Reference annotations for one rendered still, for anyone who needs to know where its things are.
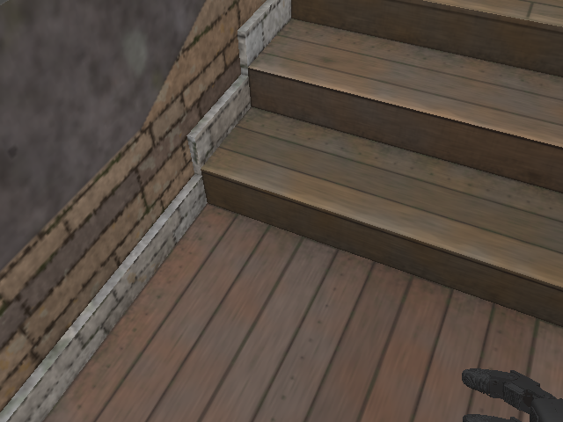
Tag stairs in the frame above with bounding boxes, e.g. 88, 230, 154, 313
201, 0, 563, 327

